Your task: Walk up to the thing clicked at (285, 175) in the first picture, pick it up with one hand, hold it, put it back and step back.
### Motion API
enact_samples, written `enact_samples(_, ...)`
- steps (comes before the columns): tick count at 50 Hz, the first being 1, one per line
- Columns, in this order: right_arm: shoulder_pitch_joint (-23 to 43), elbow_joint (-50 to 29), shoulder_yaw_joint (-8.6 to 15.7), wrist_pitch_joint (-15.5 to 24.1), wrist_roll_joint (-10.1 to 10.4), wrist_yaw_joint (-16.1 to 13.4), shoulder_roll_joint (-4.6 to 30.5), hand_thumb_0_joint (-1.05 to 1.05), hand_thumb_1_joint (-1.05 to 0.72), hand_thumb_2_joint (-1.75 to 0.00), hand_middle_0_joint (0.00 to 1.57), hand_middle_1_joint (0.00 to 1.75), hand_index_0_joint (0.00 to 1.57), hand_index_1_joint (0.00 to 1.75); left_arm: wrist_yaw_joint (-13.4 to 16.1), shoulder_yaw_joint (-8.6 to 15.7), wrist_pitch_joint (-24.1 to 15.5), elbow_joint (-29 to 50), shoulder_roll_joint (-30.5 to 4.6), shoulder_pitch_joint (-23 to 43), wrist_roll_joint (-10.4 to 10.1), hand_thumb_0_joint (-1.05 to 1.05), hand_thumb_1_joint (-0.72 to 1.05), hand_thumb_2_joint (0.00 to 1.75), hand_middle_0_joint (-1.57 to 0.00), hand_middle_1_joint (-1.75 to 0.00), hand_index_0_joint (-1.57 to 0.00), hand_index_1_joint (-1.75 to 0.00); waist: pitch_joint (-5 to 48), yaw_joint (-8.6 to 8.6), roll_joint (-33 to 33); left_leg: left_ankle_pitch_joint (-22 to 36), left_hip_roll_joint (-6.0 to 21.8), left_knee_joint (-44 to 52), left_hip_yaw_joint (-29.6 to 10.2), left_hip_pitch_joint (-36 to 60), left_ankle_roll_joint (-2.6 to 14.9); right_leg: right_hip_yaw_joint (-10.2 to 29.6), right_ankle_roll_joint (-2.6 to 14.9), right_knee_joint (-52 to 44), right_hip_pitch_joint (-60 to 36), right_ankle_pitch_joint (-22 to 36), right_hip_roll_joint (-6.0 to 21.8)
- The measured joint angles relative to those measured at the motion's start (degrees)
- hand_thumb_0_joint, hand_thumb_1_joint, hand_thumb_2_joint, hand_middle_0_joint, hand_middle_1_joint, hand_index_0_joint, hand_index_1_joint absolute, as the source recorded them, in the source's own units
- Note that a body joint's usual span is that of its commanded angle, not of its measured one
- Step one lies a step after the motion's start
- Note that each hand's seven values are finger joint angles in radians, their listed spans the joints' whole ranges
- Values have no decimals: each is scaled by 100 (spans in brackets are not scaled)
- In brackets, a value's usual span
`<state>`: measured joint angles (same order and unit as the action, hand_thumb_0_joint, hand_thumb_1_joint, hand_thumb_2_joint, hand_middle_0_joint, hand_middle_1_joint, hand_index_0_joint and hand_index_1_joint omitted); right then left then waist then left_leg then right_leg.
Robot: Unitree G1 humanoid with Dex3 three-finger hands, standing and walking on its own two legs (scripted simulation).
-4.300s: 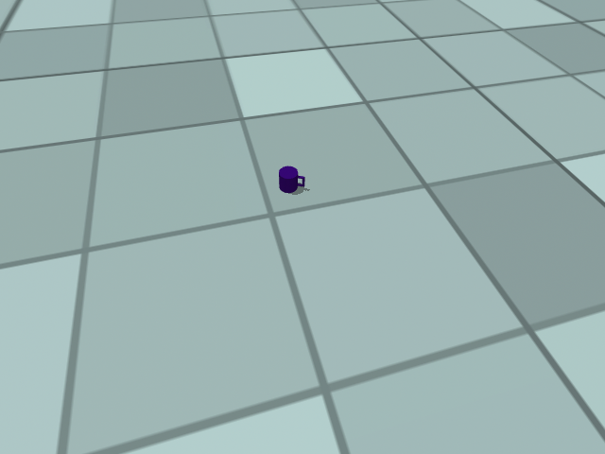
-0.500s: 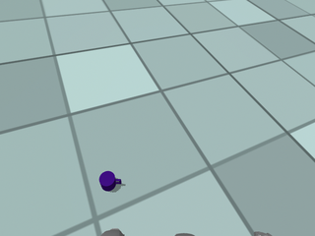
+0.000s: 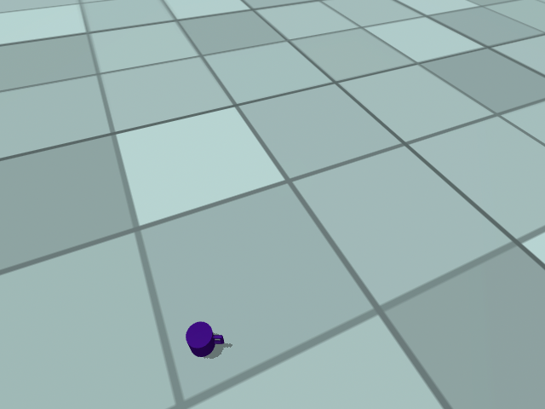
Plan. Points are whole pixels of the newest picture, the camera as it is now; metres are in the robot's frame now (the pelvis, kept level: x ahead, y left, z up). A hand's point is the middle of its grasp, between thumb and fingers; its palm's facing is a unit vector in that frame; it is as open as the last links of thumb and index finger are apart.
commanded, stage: walk up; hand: left
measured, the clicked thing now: (205, 339) +0.48 +0.21 -0.73
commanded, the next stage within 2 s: none
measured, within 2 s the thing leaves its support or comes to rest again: neither
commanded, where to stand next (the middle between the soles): +0.11 +0.00 m, yaw +0 degrees
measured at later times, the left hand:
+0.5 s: hand out of the picture +0.12 +0.25 -0.15, palm faces -0.04 -0.94 -0.33, open 7.4 cm
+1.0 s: hand out of the picture +0.10 +0.25 -0.15, palm faces -0.03 -0.94 -0.33, open 7.4 cm
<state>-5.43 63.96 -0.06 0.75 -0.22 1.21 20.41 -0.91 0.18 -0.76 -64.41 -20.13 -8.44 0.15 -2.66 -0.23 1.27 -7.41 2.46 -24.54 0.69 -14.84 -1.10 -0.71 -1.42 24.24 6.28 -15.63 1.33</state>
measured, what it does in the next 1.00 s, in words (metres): stands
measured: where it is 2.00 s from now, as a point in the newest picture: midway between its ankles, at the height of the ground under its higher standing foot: outside the picture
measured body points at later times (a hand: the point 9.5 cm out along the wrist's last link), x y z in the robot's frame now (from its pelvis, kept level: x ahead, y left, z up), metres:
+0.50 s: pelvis +0.02 +0.00 +0.01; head +0.04 +0.00 +0.45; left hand +0.12 +0.30 -0.13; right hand +0.11 -0.30 -0.12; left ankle +0.07 +0.13 -0.74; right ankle -0.03 -0.14 -0.74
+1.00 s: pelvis +0.03 +0.00 +0.01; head +0.04 +0.00 +0.46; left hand +0.10 +0.30 -0.13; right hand +0.12 -0.30 -0.13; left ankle +0.07 +0.13 -0.74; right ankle -0.03 -0.14 -0.74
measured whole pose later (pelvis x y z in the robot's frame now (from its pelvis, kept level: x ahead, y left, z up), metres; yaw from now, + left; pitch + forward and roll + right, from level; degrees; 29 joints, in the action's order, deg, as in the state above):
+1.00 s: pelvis +0.03 +0.00 +0.01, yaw -1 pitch -2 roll +0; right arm -3.4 65.4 0.6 0.2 -0.3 0.5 19.6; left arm -0.3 0.6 0.2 -65.2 -19.7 -6.0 0.4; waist -3.0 0.3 0.1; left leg -7.3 2.1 -19.7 1.5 -10.6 -1.2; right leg -0.2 -1.6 17.6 1.5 -14.4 1.8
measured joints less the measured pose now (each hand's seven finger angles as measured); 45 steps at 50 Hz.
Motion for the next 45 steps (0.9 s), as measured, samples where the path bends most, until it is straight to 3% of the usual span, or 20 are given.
enact_samples(15, 89, 177, 49, -12, -6, -79, -21, 0, -91, -90, 20, 30, 20, 30, 49, 19, 48, -15, 19, 473, -25, 1, 90, 90, -21, -30, -20, -30, -79, 130, -171, 15, 11, 299, 50, 213, -17, 34, -2, -460, -265, 118, -7)
enact_samples(45, 218, 151, 67, -59, -7, -79, -78, 0, -91, -90, 20, 30, 20, 30, 63, 41, 92, -91, 39, 264, 21, 1, 90, 90, -21, -30, -20, -30, -41, 55, -105, -1, -41, 466, 88, 403, -3, 52, -27, -646, -456, 119, 50)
